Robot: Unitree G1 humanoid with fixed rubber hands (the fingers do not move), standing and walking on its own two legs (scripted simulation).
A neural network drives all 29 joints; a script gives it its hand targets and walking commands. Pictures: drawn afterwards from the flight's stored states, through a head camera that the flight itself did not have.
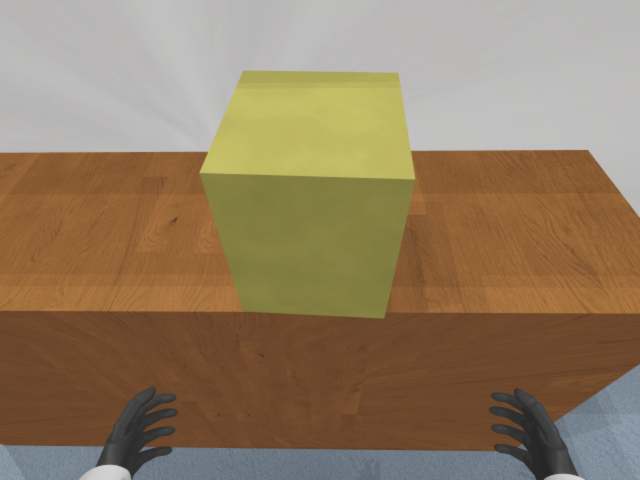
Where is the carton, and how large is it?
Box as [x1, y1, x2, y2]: [199, 70, 414, 317]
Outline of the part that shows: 243,70 199,172 242,309 244,311 384,317 414,183 413,167 398,73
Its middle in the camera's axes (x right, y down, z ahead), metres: +0.00 -0.05 +0.52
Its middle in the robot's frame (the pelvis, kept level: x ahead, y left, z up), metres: +0.44 +0.04 +0.12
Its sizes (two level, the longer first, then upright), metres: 0.210 0.200 0.250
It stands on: a pedestal, 0.78 m high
